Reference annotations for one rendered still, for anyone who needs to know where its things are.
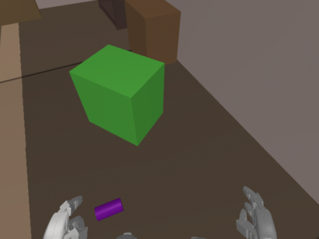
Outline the left robot hand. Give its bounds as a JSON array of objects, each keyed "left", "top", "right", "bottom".
[{"left": 43, "top": 196, "right": 88, "bottom": 239}]

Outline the bookshelf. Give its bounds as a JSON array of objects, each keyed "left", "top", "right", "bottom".
[{"left": 98, "top": 0, "right": 128, "bottom": 30}]

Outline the right robot hand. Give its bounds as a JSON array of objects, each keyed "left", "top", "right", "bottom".
[{"left": 236, "top": 186, "right": 277, "bottom": 239}]

